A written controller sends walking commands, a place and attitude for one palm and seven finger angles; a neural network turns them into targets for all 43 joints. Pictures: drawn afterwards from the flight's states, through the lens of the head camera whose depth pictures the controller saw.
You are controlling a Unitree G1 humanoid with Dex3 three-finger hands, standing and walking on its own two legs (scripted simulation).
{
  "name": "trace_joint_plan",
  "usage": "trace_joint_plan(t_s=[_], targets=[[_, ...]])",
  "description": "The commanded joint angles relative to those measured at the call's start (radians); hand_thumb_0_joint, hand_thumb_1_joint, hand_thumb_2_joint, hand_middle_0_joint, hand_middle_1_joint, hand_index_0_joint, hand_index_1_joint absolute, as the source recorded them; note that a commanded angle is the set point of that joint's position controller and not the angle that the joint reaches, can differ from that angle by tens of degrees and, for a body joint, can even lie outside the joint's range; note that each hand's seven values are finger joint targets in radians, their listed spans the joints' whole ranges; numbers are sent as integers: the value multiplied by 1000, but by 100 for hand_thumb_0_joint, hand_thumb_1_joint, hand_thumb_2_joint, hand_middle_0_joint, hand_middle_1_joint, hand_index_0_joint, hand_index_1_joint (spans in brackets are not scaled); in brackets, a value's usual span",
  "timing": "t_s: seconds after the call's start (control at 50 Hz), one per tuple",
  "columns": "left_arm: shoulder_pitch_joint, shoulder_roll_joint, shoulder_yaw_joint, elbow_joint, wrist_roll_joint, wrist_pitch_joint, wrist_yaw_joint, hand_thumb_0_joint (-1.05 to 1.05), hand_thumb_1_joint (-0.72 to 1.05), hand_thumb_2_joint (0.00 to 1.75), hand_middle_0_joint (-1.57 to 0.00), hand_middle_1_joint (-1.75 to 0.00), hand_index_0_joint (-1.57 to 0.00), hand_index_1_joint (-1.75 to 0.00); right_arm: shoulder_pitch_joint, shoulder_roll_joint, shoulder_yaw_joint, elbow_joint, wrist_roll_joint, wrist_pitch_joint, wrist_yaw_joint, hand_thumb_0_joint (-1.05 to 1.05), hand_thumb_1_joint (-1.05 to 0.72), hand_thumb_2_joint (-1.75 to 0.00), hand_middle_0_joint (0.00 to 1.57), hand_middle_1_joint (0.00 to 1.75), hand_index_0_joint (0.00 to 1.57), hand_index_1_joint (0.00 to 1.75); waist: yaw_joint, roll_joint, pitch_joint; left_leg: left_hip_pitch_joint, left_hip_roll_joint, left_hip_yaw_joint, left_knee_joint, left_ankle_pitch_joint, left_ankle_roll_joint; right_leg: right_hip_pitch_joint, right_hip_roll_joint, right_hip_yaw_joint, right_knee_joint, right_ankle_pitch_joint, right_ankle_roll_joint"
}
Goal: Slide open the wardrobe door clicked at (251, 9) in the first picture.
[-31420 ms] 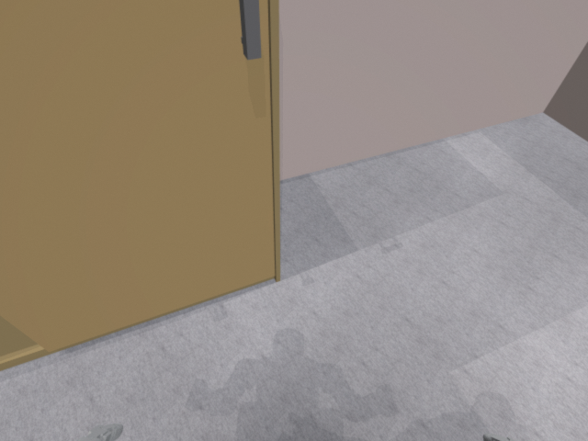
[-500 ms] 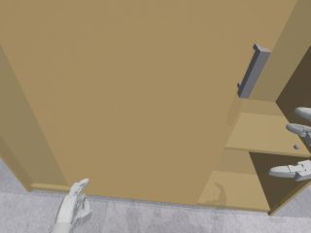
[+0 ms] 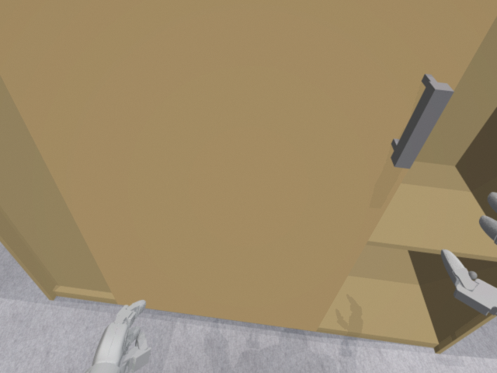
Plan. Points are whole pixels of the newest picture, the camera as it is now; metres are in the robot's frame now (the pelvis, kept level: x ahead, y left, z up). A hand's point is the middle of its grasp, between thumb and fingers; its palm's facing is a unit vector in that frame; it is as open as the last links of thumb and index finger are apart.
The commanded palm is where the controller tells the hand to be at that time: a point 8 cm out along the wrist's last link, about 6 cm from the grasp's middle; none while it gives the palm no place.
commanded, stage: draw the hand back to the body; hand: right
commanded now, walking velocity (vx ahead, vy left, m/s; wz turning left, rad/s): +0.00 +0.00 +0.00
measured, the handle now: (414, 121) +0.45 -0.26 +0.23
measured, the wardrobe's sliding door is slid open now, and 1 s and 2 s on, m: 0.49 0.49 0.49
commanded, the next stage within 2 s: step back with the hand held close in 0.48 s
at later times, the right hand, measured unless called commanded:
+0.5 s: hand (470, 287) +0.19 -0.25 +0.16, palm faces +0.46 +0.81 -0.36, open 7.4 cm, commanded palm +0.14 -0.29 +0.18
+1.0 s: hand out of the picture +0.16 -0.28 +0.16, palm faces +0.35 +0.81 -0.46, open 7.4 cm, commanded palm +0.10 -0.33 +0.17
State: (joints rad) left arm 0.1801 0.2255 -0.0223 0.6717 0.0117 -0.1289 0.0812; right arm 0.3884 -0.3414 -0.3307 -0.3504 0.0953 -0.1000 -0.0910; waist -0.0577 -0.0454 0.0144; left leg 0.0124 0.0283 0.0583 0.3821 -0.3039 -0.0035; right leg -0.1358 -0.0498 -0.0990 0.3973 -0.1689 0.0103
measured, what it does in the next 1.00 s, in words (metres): shifts its weight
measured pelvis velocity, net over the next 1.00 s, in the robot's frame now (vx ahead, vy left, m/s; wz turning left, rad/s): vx -0.05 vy -0.03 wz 0.00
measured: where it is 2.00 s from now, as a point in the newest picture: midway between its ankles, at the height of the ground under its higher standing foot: outside the picture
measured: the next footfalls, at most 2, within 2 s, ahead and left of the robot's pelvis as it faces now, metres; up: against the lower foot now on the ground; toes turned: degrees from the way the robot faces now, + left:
right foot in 1.36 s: +0.00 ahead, -0.13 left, +0.00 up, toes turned -3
left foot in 1.70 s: -0.26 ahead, +0.05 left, +0.00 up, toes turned +1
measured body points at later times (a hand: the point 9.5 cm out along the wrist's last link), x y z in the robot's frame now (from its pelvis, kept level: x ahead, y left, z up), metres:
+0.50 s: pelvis +0.01 +0.01 +0.00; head -0.02 +0.03 +0.45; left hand +0.21 +0.22 -0.08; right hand +0.16 -0.29 +0.18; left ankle -0.05 +0.12 -0.74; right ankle +0.03 -0.13 -0.74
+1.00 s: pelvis -0.05 -0.03 -0.01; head -0.03 -0.04 +0.44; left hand +0.14 +0.21 -0.07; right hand +0.13 -0.32 +0.18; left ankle -0.05 +0.12 -0.74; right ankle +0.03 -0.13 -0.74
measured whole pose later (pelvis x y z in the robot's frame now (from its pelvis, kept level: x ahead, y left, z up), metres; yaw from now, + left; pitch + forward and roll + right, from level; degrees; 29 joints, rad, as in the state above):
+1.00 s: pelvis -0.05 -0.03 -0.01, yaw +0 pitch -1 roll +2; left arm 0.17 0.23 0.00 0.53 -0.01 0.02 0.10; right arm 0.54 -0.45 -0.40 -0.52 0.08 -0.14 -0.11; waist -0.01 -0.01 0.04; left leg -0.18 0.03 0.05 0.45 -0.25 -0.03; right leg -0.33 -0.06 -0.10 0.48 -0.14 -0.03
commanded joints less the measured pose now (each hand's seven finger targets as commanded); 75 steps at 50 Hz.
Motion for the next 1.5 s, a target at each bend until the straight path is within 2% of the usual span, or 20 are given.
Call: trace_joint_plan(t_s=[0.0,0.08,0.3,0.54,0.58,0.6,0.64,0.68,0.8,0.92,1.06,1.12,1.16,1.22,1.24,1.28,1.32,1.36,1.42,1.48], targets=[[-148,106,42,-189,-4,-41,9,0,90,90,-20,-30,-20,-30,-31,-189,-124,-246,0,-51,-10,0,-75,-83,21,38,21,38,-19,11,-68,-150,-29,-12,-71,304,5,134,24,45,-26,173,-35],[-139,102,42,-197,-3,-35,11,0,90,90,-20,-30,-20,-30,3,-186,-120,-288,-4,-44,-13,0,-90,-90,20,30,20,30,-17,-43,-88,-148,-28,-14,-71,318,5,150,27,40,-17,191,-33],[-141,101,39,-193,0,-18,21,0,90,90,-20,-30,-20,-30,-35,-169,-101,-254,-5,-22,-22,0,-90,-90,20,30,20,30,-14,27,-65,-157,-28,-9,-79,314,0,146,30,43,-21,179,-39],[-150,93,38,-196,1,-13,23,0,90,90,-20,-30,-20,-30,-32,-186,-118,-271,-2,-30,-18,0,-90,-90,20,30,20,30,-17,-11,-58,-159,-24,-17,-100,301,-3,148,35,37,-19,157,-39],[-141,100,42,-179,-2,-11,29,0,90,90,-20,-30,-20,-30,-43,-224,-165,-194,0,-24,-26,0,-90,-90,20,30,20,30,-14,13,-41,-162,-24,-19,-109,293,-3,136,33,34,-24,149,-39],[-139,110,40,-214,-6,21,18,0,90,90,-20,-30,-20,-30,-150,-321,-238,-262,-13,-60,-28,0,-90,-90,20,30,20,30,14,61,23,-269,37,-65,-156,400,-23,55,6,35,58,131,-52],[-147,92,39,-208,-5,48,15,0,90,90,-20,-30,-20,-30,-53,-230,-153,-181,-21,-60,-14,0,-90,-90,20,30,20,30,22,137,4,-264,77,-60,-126,563,-48,22,15,26,114,149,-52],[-143,97,43,-225,-6,65,16,0,90,90,-20,-30,-20,-30,-30,-234,-156,-201,-29,-75,-15,0,-90,-90,20,30,20,30,23,107,-65,-207,77,-42,-70,717,-67,21,20,15,123,238,-55],[-122,110,56,-287,-19,104,17,0,90,90,-20,-30,-20,-30,91,-254,-180,-352,-21,-81,-30,0,-90,-90,20,30,20,30,24,15,-206,-203,38,-33,3,558,-53,71,-12,30,99,378,-56],[-104,118,62,-306,-20,100,27,0,90,90,-20,-30,-20,-30,126,-284,-232,-362,-8,-104,-48,0,-90,-90,20,30,20,30,33,-13,-156,-238,7,-35,9,259,-17,-26,-39,81,29,178,-43],[-103,155,68,-306,-19,38,29,0,90,90,-20,-30,-20,-30,95,-247,-234,-327,-41,-151,-51,0,-90,-90,20,30,20,30,22,-226,-79,1,-90,-5,239,24,-13,-484,-145,261,-254,-544,-104],[-80,145,73,-296,-21,15,19,0,90,90,-20,-30,-20,-30,133,-245,-232,-332,-45,-164,-47,0,-90,-90,20,30,20,30,24,-171,-95,-28,-93,-24,214,-29,6,-489,-134,254,-207,-548,-97],[-66,128,74,-288,-15,6,11,0,90,90,-20,-30,-20,-30,143,-281,-249,-364,-34,-172,-48,0,-90,-90,20,30,20,30,28,-67,-100,-181,-52,-89,48,-96,36,-349,-67,204,-91,-412,-59],[-38,98,73,-229,-16,-4,2,0,90,90,-20,-30,-20,-30,87,-256,-188,-369,-23,-181,-56,0,-90,-90,20,30,20,30,51,258,-156,-511,146,-284,-159,-22,108,13,45,83,301,-112,-4],[-39,104,76,-220,-14,-7,5,0,90,90,-20,-30,-20,-30,61,-256,-180,-366,-27,-175,-61,0,-90,-90,20,30,20,30,55,279,-145,-536,195,-310,-164,35,126,6,51,86,379,-112,-7],[-41,96,66,-201,-6,-14,15,0,90,90,-20,-30,-20,-30,-6,-255,-162,-344,-37,-164,-71,0,-90,-90,20,30,20,30,69,214,-116,-504,197,-284,-111,166,118,-25,41,98,344,-98,-9],[-67,117,54,-195,-8,-20,30,0,90,90,-20,-30,-20,-30,-100,-258,-150,-339,-41,-161,-72,0,-90,-90,20,30,20,30,66,21,-50,-467,49,-154,22,161,29,-34,-5,152,66,30,-23],[-98,146,54,-207,-15,-39,49,0,90,90,-20,-30,-20,-30,-169,-284,-170,-336,-51,-169,-76,0,-90,-90,20,30,20,30,40,-205,-37,-321,-77,-77,214,41,-19,-199,-154,336,-135,-11,-81],[-69,135,67,-208,6,-58,31,0,90,90,-20,-30,-20,-30,-94,-252,-194,-319,-65,-196,-66,0,-90,-90,20,30,20,30,35,-246,-106,-168,-102,-113,496,-100,-6,-377,-265,482,-310,-469,-155],[-70,119,80,-235,3,-55,-4,0,90,90,-20,-30,-20,-30,31,-234,-191,-377,-57,-202,-53,0,-90,-90,20,30,20,30,21,-131,-152,-191,-104,-82,441,-122,13,-304,-214,371,-258,-354,-145]])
